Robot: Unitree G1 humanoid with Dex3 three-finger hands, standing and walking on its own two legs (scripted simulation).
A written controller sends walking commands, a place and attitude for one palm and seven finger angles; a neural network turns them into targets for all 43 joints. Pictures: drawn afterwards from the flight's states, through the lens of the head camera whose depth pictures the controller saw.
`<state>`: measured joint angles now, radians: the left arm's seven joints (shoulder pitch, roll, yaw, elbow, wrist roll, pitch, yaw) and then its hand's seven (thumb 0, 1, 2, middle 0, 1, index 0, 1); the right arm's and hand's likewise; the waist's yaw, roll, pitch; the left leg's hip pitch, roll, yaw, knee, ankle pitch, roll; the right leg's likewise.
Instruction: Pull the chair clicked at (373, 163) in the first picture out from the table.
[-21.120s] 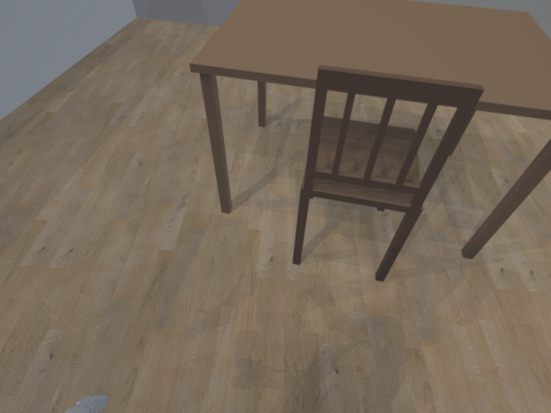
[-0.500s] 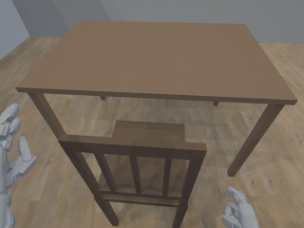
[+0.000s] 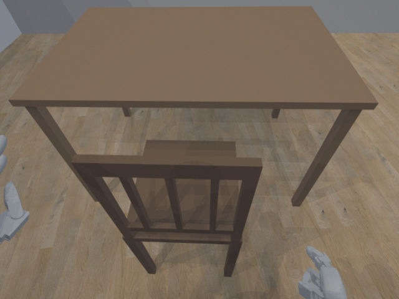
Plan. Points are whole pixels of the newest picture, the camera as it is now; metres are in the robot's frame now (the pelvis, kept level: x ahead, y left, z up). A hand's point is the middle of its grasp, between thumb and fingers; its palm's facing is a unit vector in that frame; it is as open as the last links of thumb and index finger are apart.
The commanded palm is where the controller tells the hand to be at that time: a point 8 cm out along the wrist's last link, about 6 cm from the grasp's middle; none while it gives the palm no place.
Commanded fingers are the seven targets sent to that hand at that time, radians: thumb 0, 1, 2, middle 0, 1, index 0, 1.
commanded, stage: step back with the hand held close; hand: left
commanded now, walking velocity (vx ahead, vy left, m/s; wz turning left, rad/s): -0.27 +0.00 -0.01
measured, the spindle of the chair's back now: (175, 204) +0.34 +0.10 -0.08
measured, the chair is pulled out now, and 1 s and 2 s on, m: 0.16 0.16 0.16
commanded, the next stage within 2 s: stop stepping back and stand still in 1.08 s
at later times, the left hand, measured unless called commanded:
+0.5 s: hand (11, 232) +0.17 +0.27 +0.16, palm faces +0.44 -0.77 -0.46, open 7.4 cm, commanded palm +0.11 +0.31 +0.18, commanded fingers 0.00 0.90 0.90 -0.20 -0.30 -0.20 -0.30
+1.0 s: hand out of the picture +0.10 +0.28 +0.16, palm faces +0.44 -0.77 -0.46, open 7.4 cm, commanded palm +0.04 +0.31 +0.18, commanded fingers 0.00 0.90 0.90 -0.20 -0.30 -0.20 -0.30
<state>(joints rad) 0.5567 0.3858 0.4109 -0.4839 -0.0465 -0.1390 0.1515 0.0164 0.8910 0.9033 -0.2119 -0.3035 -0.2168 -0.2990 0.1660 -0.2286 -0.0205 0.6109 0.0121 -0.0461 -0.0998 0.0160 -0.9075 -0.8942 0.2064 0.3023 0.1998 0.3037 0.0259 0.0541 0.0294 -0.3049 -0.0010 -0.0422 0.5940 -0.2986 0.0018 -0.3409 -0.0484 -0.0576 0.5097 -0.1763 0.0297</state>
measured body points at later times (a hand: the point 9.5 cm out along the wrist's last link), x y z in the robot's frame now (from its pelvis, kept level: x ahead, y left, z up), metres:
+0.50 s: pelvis -0.03 +0.01 -0.01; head +0.00 +0.03 +0.44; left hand +0.14 +0.31 +0.18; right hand +0.13 -0.24 -0.09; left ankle +0.01 +0.12 -0.73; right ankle +0.06 -0.14 -0.73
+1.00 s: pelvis -0.09 +0.00 +0.00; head -0.05 +0.05 +0.44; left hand +0.08 +0.32 +0.19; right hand +0.10 -0.22 -0.07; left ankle -0.05 +0.12 -0.73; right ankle -0.08 -0.14 -0.67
